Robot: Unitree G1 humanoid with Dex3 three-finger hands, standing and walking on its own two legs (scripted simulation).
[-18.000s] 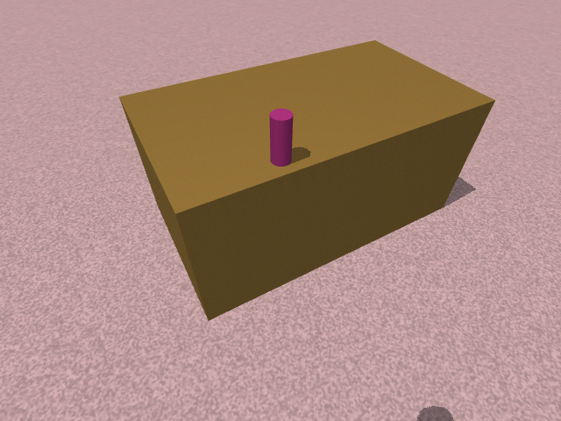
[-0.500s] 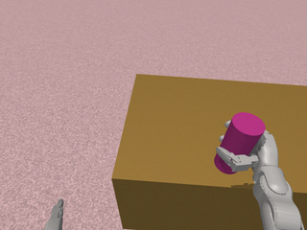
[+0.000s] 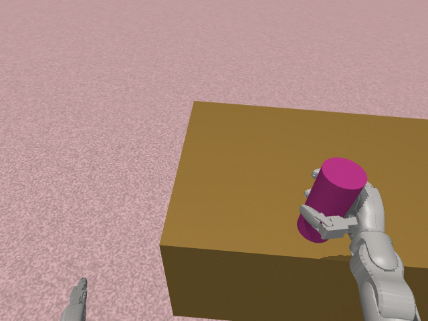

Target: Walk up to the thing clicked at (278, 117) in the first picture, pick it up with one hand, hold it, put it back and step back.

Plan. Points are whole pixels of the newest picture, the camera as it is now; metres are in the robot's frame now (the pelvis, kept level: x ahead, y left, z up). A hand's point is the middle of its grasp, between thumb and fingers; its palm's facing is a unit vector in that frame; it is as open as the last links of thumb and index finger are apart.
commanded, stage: hold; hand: right
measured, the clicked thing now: (327, 203) +0.32 -0.17 +0.12
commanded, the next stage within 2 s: crouch in 0.28 s
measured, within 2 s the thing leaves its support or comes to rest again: neither
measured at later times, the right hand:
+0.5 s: hand (328, 200) +0.32 -0.17 +0.13, palm faces +0.14 +0.99 -0.02, open 9.1 cm
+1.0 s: hand (314, 207) +0.37 -0.18 +0.04, palm faces +0.15 +0.99 -0.01, open 9.1 cm
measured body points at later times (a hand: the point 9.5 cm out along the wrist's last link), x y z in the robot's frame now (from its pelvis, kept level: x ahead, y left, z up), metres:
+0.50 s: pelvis +0.00 +0.00 +0.00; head -0.01 +0.02 +0.45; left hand +0.17 +0.26 -0.08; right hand +0.30 -0.22 +0.13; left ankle +0.01 +0.12 -0.74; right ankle +0.01 -0.14 -0.74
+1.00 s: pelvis -0.01 +0.00 -0.01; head +0.03 -0.01 +0.44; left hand +0.14 +0.26 -0.09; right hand +0.35 -0.24 +0.05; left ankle +0.01 +0.12 -0.74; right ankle +0.01 -0.14 -0.74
